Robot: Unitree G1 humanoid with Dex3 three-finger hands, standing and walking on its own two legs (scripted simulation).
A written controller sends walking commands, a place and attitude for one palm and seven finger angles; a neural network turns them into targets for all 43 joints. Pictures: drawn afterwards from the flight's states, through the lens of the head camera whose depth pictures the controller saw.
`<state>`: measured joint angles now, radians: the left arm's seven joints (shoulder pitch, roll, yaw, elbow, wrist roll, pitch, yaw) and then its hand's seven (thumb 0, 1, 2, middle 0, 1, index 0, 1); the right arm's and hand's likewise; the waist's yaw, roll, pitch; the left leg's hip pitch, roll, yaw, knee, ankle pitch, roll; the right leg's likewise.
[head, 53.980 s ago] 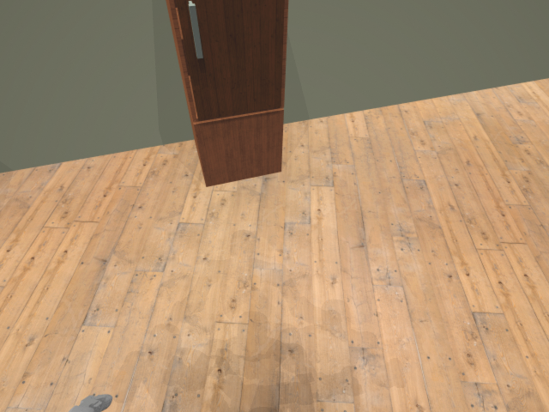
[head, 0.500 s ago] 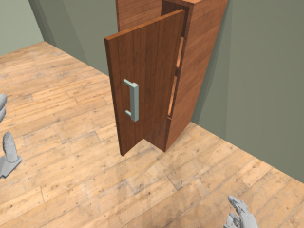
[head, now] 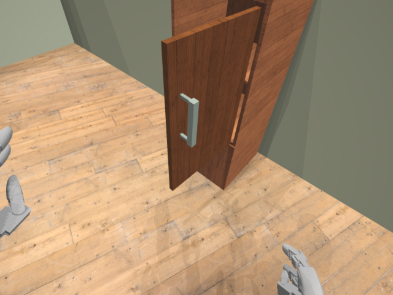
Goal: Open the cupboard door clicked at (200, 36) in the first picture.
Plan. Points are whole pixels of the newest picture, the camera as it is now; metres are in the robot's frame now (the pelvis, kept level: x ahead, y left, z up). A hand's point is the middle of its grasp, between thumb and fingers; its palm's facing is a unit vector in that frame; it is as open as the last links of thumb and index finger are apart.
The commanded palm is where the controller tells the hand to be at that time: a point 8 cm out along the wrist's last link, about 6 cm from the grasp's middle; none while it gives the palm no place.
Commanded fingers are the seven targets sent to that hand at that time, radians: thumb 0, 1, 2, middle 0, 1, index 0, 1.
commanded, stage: stop stepping back and stand still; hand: left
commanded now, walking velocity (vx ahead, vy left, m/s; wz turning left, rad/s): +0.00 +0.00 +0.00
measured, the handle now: (187, 121) +0.57 +0.06 +0.01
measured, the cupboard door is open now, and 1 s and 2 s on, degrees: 86 86 86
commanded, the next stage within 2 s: let the arm hang, fingers relaxed in 0.04 s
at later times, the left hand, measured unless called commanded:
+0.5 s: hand out of the picture +0.00 +0.16 -0.19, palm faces +0.02 -0.99 -0.14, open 7.1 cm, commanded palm none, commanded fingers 0.00 0.90 0.90 -0.20 -0.30 -0.20 -0.30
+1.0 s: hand out of the picture -0.01 +0.14 -0.18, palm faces +0.08 -0.98 -0.16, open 7.4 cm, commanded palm none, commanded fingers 0.00 0.90 0.90 -0.20 -0.30 -0.20 -0.30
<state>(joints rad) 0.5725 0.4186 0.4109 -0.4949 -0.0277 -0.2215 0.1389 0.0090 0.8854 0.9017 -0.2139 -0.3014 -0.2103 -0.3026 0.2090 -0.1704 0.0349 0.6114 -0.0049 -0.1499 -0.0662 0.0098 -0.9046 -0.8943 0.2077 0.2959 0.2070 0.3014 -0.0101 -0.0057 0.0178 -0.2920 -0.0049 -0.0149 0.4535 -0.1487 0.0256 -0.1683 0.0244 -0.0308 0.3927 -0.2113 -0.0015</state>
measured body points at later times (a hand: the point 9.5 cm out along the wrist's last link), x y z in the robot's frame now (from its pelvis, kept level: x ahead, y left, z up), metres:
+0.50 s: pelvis -0.01 -0.01 -0.01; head +0.02 +0.01 +0.44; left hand +0.00 +0.21 -0.17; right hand +0.02 -0.27 -0.14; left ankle +0.06 +0.10 -0.74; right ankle +0.00 -0.12 -0.74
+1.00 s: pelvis +0.01 -0.01 +0.00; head +0.01 -0.02 +0.45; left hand -0.01 +0.20 -0.16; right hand +0.00 -0.22 -0.17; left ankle +0.06 +0.10 -0.74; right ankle +0.00 -0.12 -0.74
